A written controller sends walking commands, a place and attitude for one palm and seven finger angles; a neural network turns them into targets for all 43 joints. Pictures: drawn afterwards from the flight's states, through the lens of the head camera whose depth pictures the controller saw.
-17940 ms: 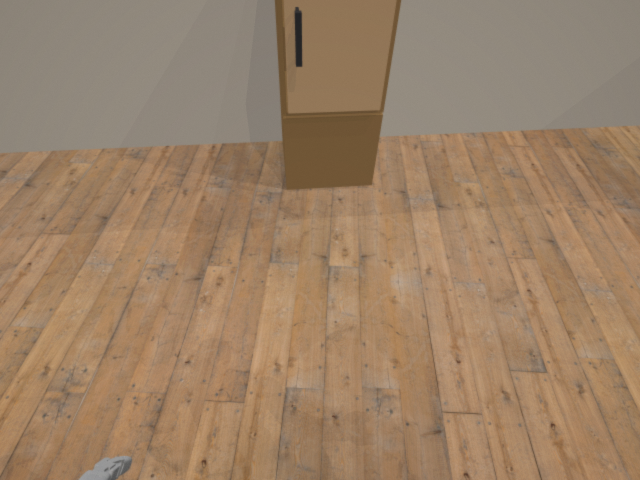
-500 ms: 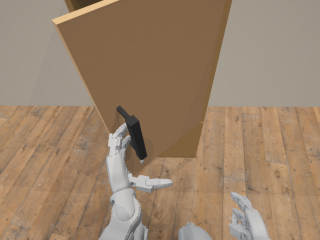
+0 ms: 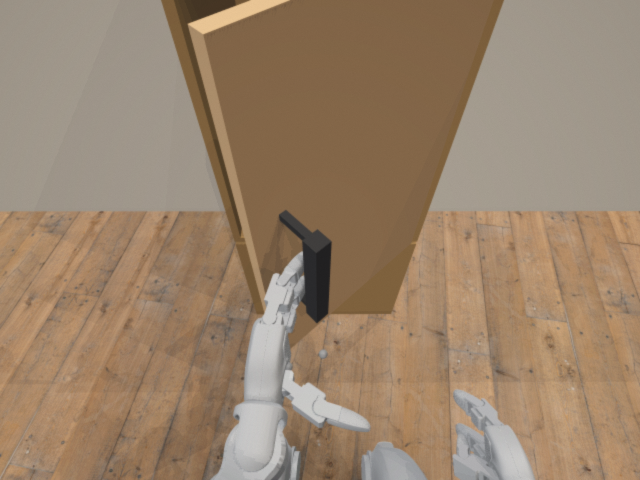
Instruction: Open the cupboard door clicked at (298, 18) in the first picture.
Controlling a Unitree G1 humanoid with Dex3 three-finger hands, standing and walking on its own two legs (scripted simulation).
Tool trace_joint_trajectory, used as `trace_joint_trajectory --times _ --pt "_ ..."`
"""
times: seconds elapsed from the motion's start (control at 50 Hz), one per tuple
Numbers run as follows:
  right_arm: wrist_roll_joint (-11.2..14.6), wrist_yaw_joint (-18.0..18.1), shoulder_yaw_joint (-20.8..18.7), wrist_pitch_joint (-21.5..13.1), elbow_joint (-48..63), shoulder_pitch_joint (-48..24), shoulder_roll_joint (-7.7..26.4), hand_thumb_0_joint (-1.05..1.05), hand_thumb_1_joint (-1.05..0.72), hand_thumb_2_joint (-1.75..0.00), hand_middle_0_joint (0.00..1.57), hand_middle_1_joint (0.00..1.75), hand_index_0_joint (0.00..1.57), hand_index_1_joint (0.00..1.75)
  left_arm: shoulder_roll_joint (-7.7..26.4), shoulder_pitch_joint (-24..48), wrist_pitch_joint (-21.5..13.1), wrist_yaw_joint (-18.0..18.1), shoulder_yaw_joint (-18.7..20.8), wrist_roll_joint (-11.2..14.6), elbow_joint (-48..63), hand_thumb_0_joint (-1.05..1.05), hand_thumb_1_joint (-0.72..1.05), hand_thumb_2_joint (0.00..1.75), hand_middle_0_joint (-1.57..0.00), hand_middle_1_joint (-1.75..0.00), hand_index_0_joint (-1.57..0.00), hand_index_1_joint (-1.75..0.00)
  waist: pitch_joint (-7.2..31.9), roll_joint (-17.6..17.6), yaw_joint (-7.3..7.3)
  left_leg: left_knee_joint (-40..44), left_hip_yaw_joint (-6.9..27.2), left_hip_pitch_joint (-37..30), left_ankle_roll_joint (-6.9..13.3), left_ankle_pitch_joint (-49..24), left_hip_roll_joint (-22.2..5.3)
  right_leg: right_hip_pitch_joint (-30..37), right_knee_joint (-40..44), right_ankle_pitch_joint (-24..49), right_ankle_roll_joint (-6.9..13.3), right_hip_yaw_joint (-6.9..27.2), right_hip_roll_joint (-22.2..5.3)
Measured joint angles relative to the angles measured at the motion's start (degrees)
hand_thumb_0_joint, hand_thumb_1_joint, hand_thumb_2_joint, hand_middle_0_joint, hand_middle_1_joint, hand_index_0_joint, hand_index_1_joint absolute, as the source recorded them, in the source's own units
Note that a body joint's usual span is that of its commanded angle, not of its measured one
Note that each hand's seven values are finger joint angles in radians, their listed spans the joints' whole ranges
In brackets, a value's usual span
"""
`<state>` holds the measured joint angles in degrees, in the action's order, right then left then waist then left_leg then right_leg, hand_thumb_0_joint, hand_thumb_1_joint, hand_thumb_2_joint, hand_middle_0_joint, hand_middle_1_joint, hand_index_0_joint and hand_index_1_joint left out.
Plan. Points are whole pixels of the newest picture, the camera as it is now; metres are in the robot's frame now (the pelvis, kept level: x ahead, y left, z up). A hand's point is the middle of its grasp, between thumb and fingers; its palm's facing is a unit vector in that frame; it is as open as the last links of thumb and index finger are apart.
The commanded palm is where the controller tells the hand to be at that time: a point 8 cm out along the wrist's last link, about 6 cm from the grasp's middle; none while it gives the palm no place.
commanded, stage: slide the hand sideways off the handle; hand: left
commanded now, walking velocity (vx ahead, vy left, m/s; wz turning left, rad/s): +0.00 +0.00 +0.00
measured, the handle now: (304, 271) +0.36 +0.04 +0.06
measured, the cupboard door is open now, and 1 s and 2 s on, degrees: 43 43 43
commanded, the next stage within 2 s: draw the hand back to the body in 0.76 s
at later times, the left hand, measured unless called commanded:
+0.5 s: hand (284, 390) +0.22 +0.05 +0.05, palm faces +0.03 -1.00 +0.05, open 16.3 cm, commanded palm +0.18 +0.10 +0.04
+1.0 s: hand (254, 411) +0.19 +0.08 +0.07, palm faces -0.01 -1.00 -0.03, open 16.3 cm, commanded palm +0.16 +0.14 +0.08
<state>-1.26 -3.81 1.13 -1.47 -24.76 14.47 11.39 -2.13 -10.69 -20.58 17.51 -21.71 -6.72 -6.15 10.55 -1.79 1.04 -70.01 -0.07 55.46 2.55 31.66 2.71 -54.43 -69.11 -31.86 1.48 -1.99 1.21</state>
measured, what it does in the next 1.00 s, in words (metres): stands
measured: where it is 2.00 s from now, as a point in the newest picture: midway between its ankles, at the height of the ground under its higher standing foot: outside the picture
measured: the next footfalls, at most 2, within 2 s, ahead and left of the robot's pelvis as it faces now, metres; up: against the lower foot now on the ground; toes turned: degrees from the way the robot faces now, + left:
none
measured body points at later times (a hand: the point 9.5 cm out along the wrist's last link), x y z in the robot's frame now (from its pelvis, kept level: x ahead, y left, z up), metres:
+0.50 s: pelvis +0.00 +0.00 +0.00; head +0.07 +0.00 +0.44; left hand +0.21 +0.10 +0.05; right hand +0.21 -0.20 -0.08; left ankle +0.02 +0.09 -0.64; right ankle +0.02 -0.11 -0.64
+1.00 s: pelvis +0.00 -0.03 -0.01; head +0.07 -0.04 +0.43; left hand +0.19 +0.13 +0.07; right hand +0.20 -0.24 -0.09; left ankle +0.02 +0.09 -0.64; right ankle +0.02 -0.11 -0.64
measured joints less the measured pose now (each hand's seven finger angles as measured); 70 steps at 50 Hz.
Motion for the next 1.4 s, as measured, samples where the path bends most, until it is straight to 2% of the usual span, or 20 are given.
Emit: trace_joint_trajectory --times 0.12,0.2,0.3,0.4,0.52,0.6,0.68,0.74,0.82,0.9,0.96,1.02,1.1,1.18,1.28,1.38,1.4 --pt "0.48 0.23 0.46 0.97 1.08 -0.58 -0.36 0.01 -0.90 -0.90 0.20 0.30 0.20 0.30 1.27 -4.32 0.60 0.83 -0.55 1.07 4.10 -0.01 -0.50 0.30 -0.14 -0.30 -0.15 -0.30 -0.46 -0.05 -0.49 -0.42 0.08 -0.72 0.53 0.55 -0.04 1.15 0.45 -0.13 -0.61 -0.07 0.06" --pt "0.68 0.34 0.78 0.89 1.72 -0.97 -0.34 0.01 -0.90 -0.90 0.20 0.30 0.20 0.30 1.93 -6.83 -0.27 0.67 -0.55 0.61 7.10 -0.01 -0.50 0.30 -0.15 -0.30 -0.15 -0.30 -0.30 -0.38 -0.81 -0.32 0.37 -0.98 0.77 0.57 0.18 1.72 0.91 -0.12 -0.89 -0.35 -0.14" --pt "0.90 0.50 1.15 0.98 2.52 -1.70 -0.28 0.01 -0.90 -0.90 0.20 0.30 0.20 0.30 2.39 -8.51 -0.11 -1.29 -0.85 0.00 8.31 -0.01 -0.50 0.30 -0.15 -0.30 -0.14 -0.30 -0.60 -0.38 -1.08 -0.33 0.56 -0.93 0.82 0.50 0.39 1.79 0.93 -0.17 -0.95 -0.54 -0.35" --pt "0.84 0.83 1.25 1.11 3.46 -1.58 -0.42 0.01 -0.90 -0.90 0.20 0.30 0.20 0.30 2.73 -12.36 0.69 -3.16 -0.67 1.25 10.44 -0.01 -0.50 0.30 -0.15 -0.30 -0.15 -0.30 -0.54 -0.19 -1.42 -0.10 0.47 -0.96 0.60 0.49 0.26 1.65 0.94 -0.19 -0.74 -0.44 -0.23" --pt "0.33 1.22 1.20 0.41 3.34 -1.44 -0.05 0.01 -0.90 -0.90 0.20 0.30 0.20 0.30 2.61 -16.13 -1.68 -3.41 0.65 1.21 13.47 -0.01 -0.50 0.30 -0.15 -0.30 -0.15 -0.30 -0.01 -0.10 -1.74 -1.35 0.86 0.27 0.12 1.04 0.13 0.39 -0.51 -0.92 -0.19 -0.89 -0.09" --pt "0.18 1.52 0.98 0.33 2.97 -1.48 0.13 0.01 -0.90 -0.90 0.20 0.30 0.20 0.30 3.40 -17.57 -2.80 -5.38 2.08 1.25 14.99 -0.01 -0.50 0.30 -0.15 -0.30 -0.15 -0.30 0.16 0.09 -2.02 -2.40 1.01 1.17 -0.35 1.50 -0.04 -0.68 -1.87 -1.52 0.34 -1.10 0.07" --pt "0.34 2.15 0.90 0.49 2.97 -1.16 0.21 0.01 -0.90 -0.90 0.20 0.30 0.20 0.30 5.01 -19.79 -2.41 -8.26 4.29 3.01 16.14 -0.01 -0.50 0.30 -0.15 -0.30 -0.15 -0.30 -0.10 0.09 -2.24 -2.57 1.18 1.03 -0.86 1.69 -0.31 -0.71 -2.28 -1.78 0.87 -1.27 0.34" --pt "0.50 2.75 0.88 0.20 2.92 -0.80 0.23 0.01 -0.90 -0.90 0.20 0.30 0.20 0.30 6.26 -21.88 -2.44 -10.17 6.61 5.37 16.97 -0.01 -0.49 0.30 -0.15 -0.30 -0.15 -0.30 -0.17 0.12 -2.28 -2.33 1.42 0.78 -1.27 1.65 -0.54 -0.55 -2.16 -1.78 1.27 -1.49 0.58" --pt "0.59 3.43 0.73 -1.14 2.43 -0.65 0.58 0.01 -0.90 -0.90 0.20 0.30 0.20 0.30 7.24 -23.68 -4.20 -12.32 9.27 8.42 18.21 -0.01 -0.50 0.30 -0.15 -0.30 -0.15 -0.30 0.12 -0.02 -2.06 -2.64 2.16 1.36 -1.83 1.65 -0.73 -0.95 -2.33 -1.86 1.80 -2.23 0.79" --pt "0.52 3.76 0.27 -2.38 1.87 -1.19 1.14 0.01 -0.90 -0.90 0.20 0.30 0.20 0.30 7.28 -23.45 -6.12 -14.75 10.28 9.88 19.14 -0.01 -0.50 0.30 -0.15 -0.30 -0.15 -0.30 0.37 -0.13 -1.80 -3.85 2.72 2.80 -2.27 1.88 -0.86 -2.23 -3.38 -2.13 2.23 -2.86 0.92" --pt "0.72 4.15 -0.21 -1.99 2.00 -1.42 1.20 0.01 -0.90 -0.90 0.20 0.30 0.20 0.30 8.54 -22.84 -4.78 -16.43 10.93 10.06 20.76 -0.01 -0.50 0.30 -0.15 -0.30 -0.15 -0.30 0.04 -0.11 -1.95 -4.10 2.69 2.60 -2.46 1.99 -1.04 -2.15 -3.74 -2.23 2.42 -2.83 1.09" --pt "1.32 4.80 -0.43 -0.83 2.28 -1.04 0.95 0.01 -0.90 -0.90 0.20 0.30 0.20 0.30 10.89 -22.90 -1.80 -17.24 13.06 10.70 23.00 -0.01 -0.50 0.30 -0.15 -0.30 -0.15 -0.30 -0.18 -0.42 -2.20 -2.75 2.55 0.49 -2.67 1.69 -1.24 -0.21 -2.53 -1.87 2.57 -2.61 1.30" --pt "2.51 5.86 -0.09 0.08 2.49 0.31 0.65 0.01 -0.90 -0.90 0.20 0.30 0.20 0.30 11.81 -24.72 1.77 -18.02 17.30 14.04 25.27 -0.01 -0.50 0.30 -0.15 -0.30 -0.15 -0.30 -0.10 -1.13 -2.15 1.21 2.54 -4.24 -2.69 0.51 -1.35 4.48 1.44 -0.65 2.35 -2.34 1.45" --pt "3.04 6.79 0.57 -0.56 2.87 1.97 1.25 0.01 -0.90 -0.90 0.20 0.30 0.20 0.30 11.37 -26.46 3.18 -19.96 19.53 16.55 26.64 -0.01 -0.50 0.30 -0.15 -0.30 -0.15 -0.30 0.15 -1.51 -1.93 5.07 3.05 -8.21 -2.46 -0.88 -1.32 8.83 5.81 0.82 2.09 -2.61 1.49" --pt "3.15 7.41 0.64 -1.57 3.05 2.42 2.20 0.01 -0.90 -0.90 0.20 0.30 0.20 0.30 12.94 -26.36 4.32 -23.24 20.27 17.13 26.86 -0.01 -0.50 0.30 -0.15 -0.30 -0.15 -0.30 -0.39 -1.04 -1.65 7.59 3.33 -11.03 -2.20 -1.82 -1.44 12.01 9.06 2.09 1.88 -2.73 1.66" --pt "3.72 7.70 0.14 -2.05 2.70 2.28 2.26 0.01 -0.90 -0.90 0.20 0.30 0.20 0.30 15.34 -26.90 6.26 -24.04 23.46 19.12 27.87 -0.01 -0.46 0.32 -0.16 -0.30 -0.15 -0.30 -0.79 -0.84 -1.53 9.44 3.11 -13.95 -1.76 -2.08 -1.70 15.15 11.64 2.90 1.46 -2.36 1.95" --pt "3.64 8.11 0.03 -1.87 2.57 2.46 2.06 0.01 -0.90 -0.90 0.20 0.30 0.20 0.30 16.29 -27.14 7.42 -22.71 24.06 17.65 28.70 -0.01 -0.45 0.32 -0.16 -0.30 -0.15 -0.30 -0.66 -0.69 -1.94 10.08 2.85 -14.83 -1.64 -2.16 -1.79 15.95 12.32 3.10 1.35 -2.06 2.03"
